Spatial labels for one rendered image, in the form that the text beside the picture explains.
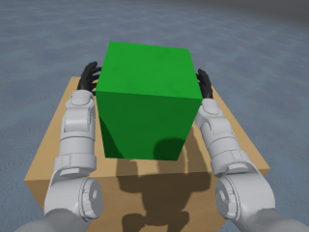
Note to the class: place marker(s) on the right robot hand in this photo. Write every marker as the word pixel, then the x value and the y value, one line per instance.
pixel 204 84

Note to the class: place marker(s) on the carton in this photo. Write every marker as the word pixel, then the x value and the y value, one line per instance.
pixel 147 97

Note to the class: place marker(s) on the left robot forearm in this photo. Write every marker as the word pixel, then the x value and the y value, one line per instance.
pixel 77 140

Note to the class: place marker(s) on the robot left upper arm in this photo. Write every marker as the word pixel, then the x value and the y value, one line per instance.
pixel 70 206

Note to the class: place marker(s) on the pedestal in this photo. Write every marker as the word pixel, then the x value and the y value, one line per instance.
pixel 145 195

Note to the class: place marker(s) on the robot right upper arm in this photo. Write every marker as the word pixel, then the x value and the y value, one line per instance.
pixel 247 200

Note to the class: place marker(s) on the right robot forearm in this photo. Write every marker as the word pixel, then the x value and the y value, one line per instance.
pixel 227 158

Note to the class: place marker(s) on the left robot hand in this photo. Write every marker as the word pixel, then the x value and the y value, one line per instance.
pixel 87 78

